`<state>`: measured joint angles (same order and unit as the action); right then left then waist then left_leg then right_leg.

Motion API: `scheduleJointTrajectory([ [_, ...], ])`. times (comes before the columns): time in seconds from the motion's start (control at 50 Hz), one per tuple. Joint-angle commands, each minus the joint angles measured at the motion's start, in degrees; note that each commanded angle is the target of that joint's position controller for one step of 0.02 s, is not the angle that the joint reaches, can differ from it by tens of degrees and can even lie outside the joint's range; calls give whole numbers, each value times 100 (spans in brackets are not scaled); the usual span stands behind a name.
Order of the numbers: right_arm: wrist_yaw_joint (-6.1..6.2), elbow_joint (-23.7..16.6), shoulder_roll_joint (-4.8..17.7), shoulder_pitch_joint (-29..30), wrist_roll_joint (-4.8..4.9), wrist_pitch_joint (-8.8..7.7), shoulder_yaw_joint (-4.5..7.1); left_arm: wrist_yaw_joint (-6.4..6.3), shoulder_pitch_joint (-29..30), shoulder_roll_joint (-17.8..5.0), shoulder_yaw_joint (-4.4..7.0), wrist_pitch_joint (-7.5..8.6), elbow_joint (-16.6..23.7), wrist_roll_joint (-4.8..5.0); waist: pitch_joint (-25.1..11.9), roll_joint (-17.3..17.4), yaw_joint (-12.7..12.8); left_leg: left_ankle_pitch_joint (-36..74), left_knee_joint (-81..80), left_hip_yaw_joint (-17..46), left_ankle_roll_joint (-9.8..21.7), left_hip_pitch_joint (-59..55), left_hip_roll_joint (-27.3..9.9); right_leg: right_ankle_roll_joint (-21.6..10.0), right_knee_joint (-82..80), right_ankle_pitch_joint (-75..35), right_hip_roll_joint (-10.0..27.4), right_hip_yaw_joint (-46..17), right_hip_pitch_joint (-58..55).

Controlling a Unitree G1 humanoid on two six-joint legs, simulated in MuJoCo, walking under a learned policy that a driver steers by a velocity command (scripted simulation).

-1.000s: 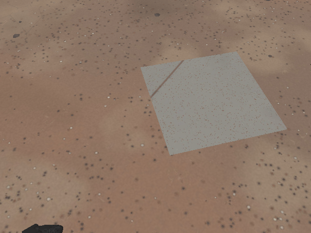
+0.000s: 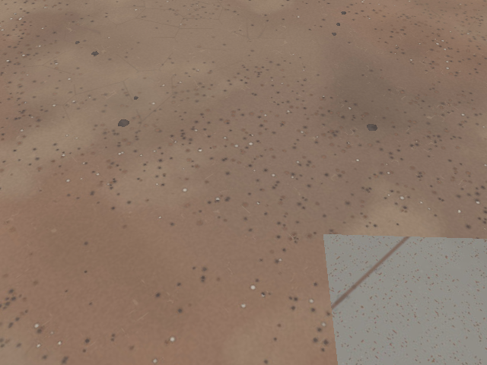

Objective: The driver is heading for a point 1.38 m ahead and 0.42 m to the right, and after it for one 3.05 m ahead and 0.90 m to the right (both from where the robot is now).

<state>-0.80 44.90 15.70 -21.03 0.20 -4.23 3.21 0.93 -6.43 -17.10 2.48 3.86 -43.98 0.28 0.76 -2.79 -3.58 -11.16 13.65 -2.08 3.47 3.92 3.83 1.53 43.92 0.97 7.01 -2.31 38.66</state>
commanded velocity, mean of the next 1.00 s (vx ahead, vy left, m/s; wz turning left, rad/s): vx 0.50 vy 0.00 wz -0.12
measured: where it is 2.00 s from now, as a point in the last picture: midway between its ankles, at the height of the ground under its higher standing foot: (298, 193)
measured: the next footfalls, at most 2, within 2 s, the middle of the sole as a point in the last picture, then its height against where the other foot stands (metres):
right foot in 0.20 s outside the picture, level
left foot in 0.72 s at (200, 335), level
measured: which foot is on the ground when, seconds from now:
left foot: down 0.00-0.22, up 0.24-0.70, down 0.72-1.00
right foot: up 0.00-0.18, down 0.20-0.74, up 0.76-1.00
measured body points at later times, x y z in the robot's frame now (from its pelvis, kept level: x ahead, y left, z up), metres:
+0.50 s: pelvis +0.27 -0.06 +0.00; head +0.29 -0.07 +0.45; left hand +0.31 +0.21 -0.12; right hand +0.43 -0.33 -0.11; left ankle +0.41 +0.12 -0.68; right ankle +0.25 -0.15 -0.75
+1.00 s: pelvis +0.55 +0.00 +0.00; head +0.57 +0.00 +0.45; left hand +0.71 +0.26 -0.12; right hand +0.56 -0.28 -0.12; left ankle +0.54 +0.09 -0.75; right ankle +0.60 -0.18 -0.67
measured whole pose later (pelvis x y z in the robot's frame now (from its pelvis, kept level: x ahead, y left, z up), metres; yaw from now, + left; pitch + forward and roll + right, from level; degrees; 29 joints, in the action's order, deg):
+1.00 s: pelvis +0.55 +0.00 +0.00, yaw -10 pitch +0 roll +2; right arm -0.3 49.8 14.5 -16.6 -1.0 -5.9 3.7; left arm -0.1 -12.2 -17.7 4.6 1.3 -47.1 1.7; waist 1.7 -3.0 -2.2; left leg -10.8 16.2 -9.6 2.5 5.8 1.5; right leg -0.2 58.8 9.5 6.3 -4.1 37.4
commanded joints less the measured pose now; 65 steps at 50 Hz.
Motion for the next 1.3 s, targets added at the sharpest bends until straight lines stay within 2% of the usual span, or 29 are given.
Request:
scheduleJointTrajectory([
  [0.02,61,-259,1010,107,53,-77,241,78,534,-205,-3,98,427,33,262,574,10,1082,-616,705,869,355,-1478,-23,-785,-693,-146,122,-345],
  [0.12,106,45,1111,-156,107,50,287,210,897,-373,30,152,643,49,322,643,17,1464,-127,835,706,-547,-1865,-333,-1399,-41,-283,89,-328],
  [0.16,132,81,1178,-42,106,113,304,207,432,-535,110,170,538,34,23,755,320,2699,482,737,558,-705,-1793,-517,-1563,315,-517,327,-1106],
  [0.18,146,82,1099,2,88,149,266,165,-317,-737,233,168,305,15,-454,680,691,3433,1386,510,417,-541,-1514,-676,-1659,259,-694,497,-2165],
  [0.2,171,-16,862,-51,-4,154,153,109,-1304,-1095,360,157,86,-21,-1269,343,1056,2618,2868,264,209,351,-1216,-981,-1381,-65,-67,-146,-3824],
  [0.22,118,-140,249,-752,-13,41,-37,94,-1800,-1633,491,112,-12,-61,-2049,-1074,835,-188,5136,63,-271,2793,-217,-1923,-1768,1128,1325,-2821,-5994],
  [0.24,97,-52,540,-499,33,-76,12,110,-1901,-1143,351,101,-21,28,-2242,-1035,1031,-2193,5851,896,-240,3520,-131,-1940,-2554,1888,1458,-3962,-6101],
  [0.26,55,-202,920,-3,194,-141,129,101,-1491,-927,264,103,17,39,-1349,-674,972,-1877,6123,906,-162,4025,-463,-1668,-2681,2180,1320,-3195,-5430],
  [0.28,66,-294,901,357,204,-163,112,92,-1082,-805,224,95,93,18,-804,-274,819,-1354,5899,701,-121,3968,-770,-1515,-2788,1866,1111,-2510,-4599],
  [0.32,102,-284,790,448,73,-90,147,109,-604,-506,134,133,137,-87,-278,-231,458,-669,5265,673,-155,3398,-1128,-1402,-3145,1003,716,-1667,-3344],
  [0.4,138,-239,512,428,20,87,103,76,-607,-607,177,238,-11,-51,-104,-200,277,-56,4628,579,-372,3194,-1225,-1552,-3623,150,545,-936,-2785],
  [0.52,54,-495,299,1581,17,-12,10,-56,-1081,-806,223,159,-285,19,175,-50,647,1563,2550,372,-467,3249,-1052,-1326,-3752,-124,335,-226,-3083],
  [0.62,-98,-757,357,2312,77,-85,-6,-88,-1558,-893,263,20,-578,92,398,-38,855,1403,1740,376,-326,3254,-881,-1278,-3441,-122,673,-341,-3776],
  [0.68,-139,-725,571,2017,63,-155,70,-132,-1472,-1003,318,-70,-621,123,243,-153,551,800,1440,363,-155,2652,-715,-1147,-2913,-739,804,-591,-4035],
  [0.7,-117,-586,705,1518,49,-176,149,-141,-1328,-1022,320,-95,-597,126,-29,-156,232,744,1255,221,-54,1886,-566,-1043,-2364,-1454,645,-499,-3932],
  [0.72,-59,-329,1000,637,18,-184,295,-139,-1331,-828,247,-101,-566,75,-673,-29,-152,840,1327,240,116,492,-630,-864,-1298,-1618,291,-288,-3489],
  [0.74,9,-198,1439,-360,-68,-162,408,-137,-1408,-401,89,-91,-393,-90,-1678,758,-456,859,1533,1458,448,-1261,-1795,-616,586,82,-195,21,-2330],
  [0.76,-23,-94,1665,-443,-83,-111,442,-110,-2147,118,-42,19,-351,47,-2248,2315,-44,-525,759,3895,1185,-2659,-2811,-345,2227,3255,-1022,-48,-331],
  [0.78,-23,-182,1045,-290,-41,-114,290,-105,-1783,-585,120,76,-442,188,-1772,1509,-267,-1301,403,3878,988,-2223,-2643,-360,2835,3209,-701,-606,192],
  [0.8,-2,-203,814,80,-16,-131,213,-101,-1303,-813,210,99,-294,265,-1016,1204,-224,-1196,292,3015,764,-1538,-2499,-409,2884,2656,-463,-511,446],
  [0.82,-2,-220,698,462,-33,-148,170,-132,-1098,-734,213,87,-269,232,-655,844,-46,-648,131,2438,664,-853,-2294,-374,2728,2164,-217,-410,251],
  [0.88,-1,-141,425,953,-109,-237,127,-125,-1225,-436,251,-91,-307,182,-221,959,318,367,-375,1242,588,195,-1913,-279,2264,1466,92,-418,-395],
  [0.94,42,6,562,973,-111,-298,188,-127,-1010,-254,246,-242,-154,148,32,730,399,1050,-602,567,684,381,-1924,-186,1951,1045,146,-412,-118],
  [1.02,128,150,726,884,-119,-239,239,-33,-518,-165,219,-221,56,110,213,596,291,1366,-715,-186,628,192,-1805,-136,723,10,97,-270,50],
  [1.16,181,415,1015,404,49,-2,349,206,598,-100,142,-201,619,93,537,479,-52,2096,-377,-847,487,-845,-2077,-428,-628,78,-102,391,139],
  [1.22,212,377,1244,571,132,123,419,245,220,-362,281,-249,692,98,114,751,335,4605,688,-1080,305,-1128,-2093,-749,-677,909,-589,841,-747],
  [1.26,225,319,1240,758,176,189,398,163,-1307,-864,588,-285,328,129,-684,634,1202,4861,2812,-1278,26,-433,-1774,-1134,-1169,713,-1068,918,-2908],
  [1.28,220,202,852,607,-29,134,259,28,-2009,-1424,767,-352,159,144,-1136,-312,1320,2111,4692,-1279,-264,1145,-1416,-1493,-1305,619,-176,-589,-4555],
  [1.3,166,-136,234,324,-96,-56,65,38,-1559,-1799,765,-268,371,145,-1699,-1359,632,-2241,6549,-316,-573,3438,-71,-2658,-2321,1842,1072,-4092,-5968],
])
Keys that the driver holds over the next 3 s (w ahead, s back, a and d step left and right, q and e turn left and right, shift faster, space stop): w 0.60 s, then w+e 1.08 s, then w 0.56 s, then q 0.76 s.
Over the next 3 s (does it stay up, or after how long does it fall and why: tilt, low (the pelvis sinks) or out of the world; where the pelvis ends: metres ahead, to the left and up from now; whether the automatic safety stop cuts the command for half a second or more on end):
stays up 1.30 -0.45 -0.01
